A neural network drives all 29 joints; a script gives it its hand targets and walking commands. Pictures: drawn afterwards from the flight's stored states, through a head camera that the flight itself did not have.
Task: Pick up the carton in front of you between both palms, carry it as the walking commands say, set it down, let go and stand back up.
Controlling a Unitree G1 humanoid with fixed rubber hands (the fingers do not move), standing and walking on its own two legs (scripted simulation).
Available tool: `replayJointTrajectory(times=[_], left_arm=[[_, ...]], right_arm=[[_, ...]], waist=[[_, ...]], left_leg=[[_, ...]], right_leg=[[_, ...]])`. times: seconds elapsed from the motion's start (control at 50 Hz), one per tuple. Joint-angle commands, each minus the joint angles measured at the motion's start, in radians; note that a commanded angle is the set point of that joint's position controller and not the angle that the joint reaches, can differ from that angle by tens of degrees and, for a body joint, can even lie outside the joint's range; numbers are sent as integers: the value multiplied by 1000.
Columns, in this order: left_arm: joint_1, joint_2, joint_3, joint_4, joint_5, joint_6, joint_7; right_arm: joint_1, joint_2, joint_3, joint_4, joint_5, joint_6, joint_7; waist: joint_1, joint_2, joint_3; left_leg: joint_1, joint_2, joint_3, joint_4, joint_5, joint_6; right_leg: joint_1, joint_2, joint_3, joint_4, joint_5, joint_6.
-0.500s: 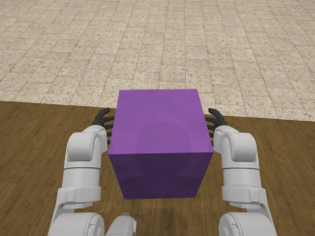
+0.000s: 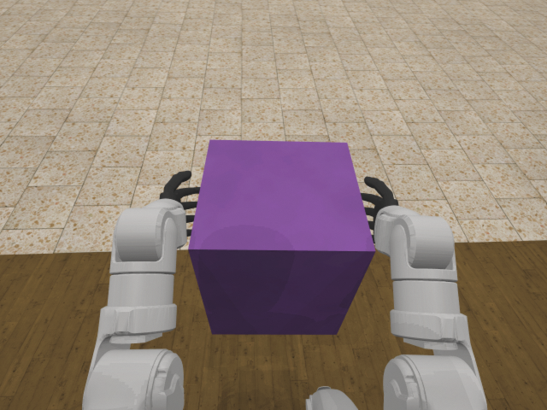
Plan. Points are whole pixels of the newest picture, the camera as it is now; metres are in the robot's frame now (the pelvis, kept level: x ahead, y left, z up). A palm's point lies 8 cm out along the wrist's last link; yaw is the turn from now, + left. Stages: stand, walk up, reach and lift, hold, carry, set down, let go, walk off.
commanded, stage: carry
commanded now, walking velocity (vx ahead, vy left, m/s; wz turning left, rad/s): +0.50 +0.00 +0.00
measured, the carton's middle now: (276, 242) +0.37 -0.02 +0.03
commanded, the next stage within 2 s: none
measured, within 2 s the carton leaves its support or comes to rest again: neither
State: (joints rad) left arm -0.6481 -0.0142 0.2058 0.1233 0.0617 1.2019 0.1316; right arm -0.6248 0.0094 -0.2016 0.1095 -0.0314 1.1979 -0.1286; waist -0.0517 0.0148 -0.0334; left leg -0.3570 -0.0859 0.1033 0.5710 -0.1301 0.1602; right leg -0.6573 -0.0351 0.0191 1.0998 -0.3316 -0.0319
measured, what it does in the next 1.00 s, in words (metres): goes down: right foot 0.06 m lower, then left foot 0.06 m lower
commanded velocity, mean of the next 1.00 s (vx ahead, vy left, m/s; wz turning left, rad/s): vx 0.50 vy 0.00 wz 0.00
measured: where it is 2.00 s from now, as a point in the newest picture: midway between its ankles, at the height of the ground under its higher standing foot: (250, 209)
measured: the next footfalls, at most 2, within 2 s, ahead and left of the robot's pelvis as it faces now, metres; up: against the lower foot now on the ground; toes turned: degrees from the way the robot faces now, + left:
right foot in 0.30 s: +0.37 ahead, -0.06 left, -0.06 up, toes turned +1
left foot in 0.84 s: +0.70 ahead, +0.05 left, -0.12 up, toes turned +2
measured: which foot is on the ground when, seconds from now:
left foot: down 0.00-0.32, up 0.34-0.82, down 0.84-1.00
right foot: up 0.00-0.28, down 0.30-0.84, up 0.86-1.00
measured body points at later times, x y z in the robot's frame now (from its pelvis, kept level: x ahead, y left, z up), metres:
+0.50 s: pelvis +0.32 -0.03 -0.06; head +0.34 -0.04 +0.38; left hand +0.66 +0.15 +0.00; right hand +0.68 -0.15 +0.00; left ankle +0.29 +0.11 -0.71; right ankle +0.33 -0.06 -0.79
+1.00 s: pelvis +0.64 +0.02 -0.12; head +0.65 +0.03 +0.33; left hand +1.01 +0.16 -0.01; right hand +0.99 -0.14 -0.01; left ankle +0.67 +0.05 -0.84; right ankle +0.57 -0.11 -0.75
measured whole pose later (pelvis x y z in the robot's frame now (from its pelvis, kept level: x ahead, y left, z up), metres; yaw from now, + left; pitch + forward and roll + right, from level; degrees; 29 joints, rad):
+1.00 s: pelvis +0.64 +0.02 -0.12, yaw +0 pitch +4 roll -1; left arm -0.65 0.01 0.18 0.14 0.03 1.20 0.14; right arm -0.61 0.01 -0.18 0.09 -0.04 1.21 -0.14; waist -0.03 0.01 -0.06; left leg -0.43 -0.08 0.11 0.61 -0.09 0.16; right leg -0.56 0.01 0.01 1.28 -0.45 -0.04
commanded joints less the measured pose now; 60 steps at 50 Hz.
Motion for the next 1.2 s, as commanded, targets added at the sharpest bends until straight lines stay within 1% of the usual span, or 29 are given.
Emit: replayJointTrajectory(times=[0.0,0.08,0.18,0.22,0.26,0.28,0.3,0.32,0.34,0.36,0.38,0.4,0.44,0.52,0.56,0.7,0.74,0.78,0.8,0.82,0.84,0.86,0.88,0.9,0.94,0.98,1.04,1.08,1.18], left_arm=[[-623,-1078,-618,-87,-360,-45,-198],[-644,-1071,-651,-137,-360,-58,-187],[-566,-1020,-642,-80,-329,-47,-195],[-532,-1002,-621,-31,-312,-47,-205],[-512,-988,-593,4,-297,-52,-214],[-502,-981,-578,16,-290,-55,-221],[-505,-972,-555,42,-287,-57,-230],[-519,-942,-529,80,-281,-59,-230],[-498,-991,-535,92,-305,-66,-238],[-555,-1065,-574,45,-351,-76,-251],[-651,-1117,-616,-20,-399,-84,-259],[-725,-1159,-651,-72,-443,-91,-264],[-741,-1188,-692,-115,-492,-104,-264],[-617,-1178,-698,-105,-484,-128,-268],[-581,-1171,-706,-106,-477,-139,-274],[-552,-1087,-733,-168,-480,-142,-275],[-520,-1040,-721,-151,-477,-126,-266],[-517,-1002,-710,-123,-474,-102,-259],[-534,-986,-704,-108,-470,-91,-258],[-554,-975,-691,-98,-462,-79,-257],[-584,-967,-679,-79,-462,-54,-253],[-621,-949,-667,-67,-464,-38,-245],[-652,-962,-653,-92,-475,-26,-237],[-719,-977,-655,-151,-477,-25,-229],[-751,-1015,-627,-163,-451,-24,-212],[-683,-1036,-605,-118,-415,-24,-203],[-630,-1069,-606,-76,-378,-34,-200],[-624,-1081,-618,-78,-362,-45,-196],[-625,-1066,-648,-113,-353,-53,-183]], right_arm=[[-738,1126,656,-113,458,-36,260],[-740,1108,668,-153,453,-51,260],[-615,1065,654,-74,414,-53,260],[-600,1063,653,-32,407,-60,264],[-608,1066,653,2,406,-68,271],[-626,1061,650,10,407,-71,274],[-637,1070,644,22,403,-71,277],[-665,1097,628,52,415,-60,272],[-664,1087,624,37,407,-64,266],[-715,1105,637,-13,408,-75,260],[-745,1129,631,-48,404,-86,251],[-745,1135,628,-76,397,-93,240],[-692,1143,626,-87,384,-104,222],[-556,1139,652,-69,342,-128,206],[-534,1133,669,-78,330,-140,204],[-552,1038,710,-184,317,-136,186],[-532,978,693,-184,305,-113,181],[-492,912,657,-151,287,-87,180],[-485,886,635,-142,280,-74,182],[-499,849,612,-130,272,-60,187],[-509,824,579,-84,265,-45,187],[-531,816,564,-59,275,-32,188],[-569,830,573,-67,296,-28,191],[-637,914,608,-113,351,-25,200],[-793,1022,657,-188,435,-16,218],[-793,1074,662,-157,466,-15,233],[-743,1111,647,-105,460,-27,250],[-737,1123,648,-103,456,-39,257],[-708,1098,655,-125,441,-50,257]], waist=[[-2,80,-419],[-26,80,-398],[-64,77,-345],[-36,81,-331],[42,81,-363],[90,27,-401],[67,-135,-432],[109,-305,-542],[128,-230,-599],[119,-126,-513],[88,-21,-454],[70,1,-407],[57,-32,-387],[99,-97,-427],[121,-105,-429],[170,-105,-360],[159,-104,-349],[95,-115,-379],[40,-90,-403],[37,30,-426],[31,187,-502],[-1,226,-557],[-25,225,-618],[-7,90,-545],[33,-35,-416],[38,16,-382],[15,79,-400],[-2,85,-415],[-37,83,-388]], left_leg=[[440,270,-299,-110,693,-6],[501,203,-224,-86,734,-30],[521,146,-172,15,673,-41],[444,146,-155,115,649,-53],[334,147,-119,334,615,-84],[147,117,-93,528,352,-101],[-109,52,-61,681,-358,-101],[-394,-28,-129,941,-560,-161],[-454,21,-164,997,-504,-124],[-463,59,-168,932,-421,-102],[-418,83,-168,837,-342,-101],[-368,107,-165,753,-307,-108],[-295,124,-136,650,-270,-122],[-419,141,-105,508,-97,-133],[-456,131,-80,426,-22,-130],[-319,23,22,-49,318,-96],[-161,16,24,-154,433,-64],[51,32,19,-221,466,-49],[224,74,-2,-257,501,-54],[447,221,-141,-109,778,-57],[711,432,-427,69,1146,44],[800,484,-562,61,986,141],[788,522,-713,-31,397,236],[608,444,-707,-121,34,203],[322,359,-551,-187,26,104],[214,318,-445,-218,95,52],[349,284,-332,-155,532,15],[444,263,-284,-122,709,-15],[546,191,-206,-85,722,-41]], right_leg=[[-123,-3,-37,-83,144,4],[-124,35,-83,-273,319,-10],[0,104,-160,-605,557,-44],[156,113,-157,-684,628,-73],[400,84,-137,-761,660,-90],[623,-8,-50,-718,748,-93],[831,-186,140,-507,1159,-93],[1107,-398,509,-480,1076,-300],[1062,-389,620,-576,563,-363],[911,-302,556,-645,300,-314],[759,-259,480,-687,216,-264],[633,-239,426,-701,234,-241],[525,-206,352,-725,272,-194],[709,-172,225,-643,770,-135],[779,-138,171,-617,917,-113],[832,-21,56,-543,899,-85],[766,-23,33,-462,830,-86],[694,-24,5,-278,838,-55],[589,-7,-29,-108,739,-30],[346,45,-38,86,239,-26],[62,128,-19,232,-307,9],[-87,120,18,399,-351,8],[-195,91,46,473,-317,-2],[-195,51,43,396,-216,-24],[-71,10,29,204,-118,-17],[7,-6,2,90,-49,-2],[-86,-15,-26,-30,72,14],[-139,-6,-44,-93,165,11],[-136,45,-104,-349,369,-4]])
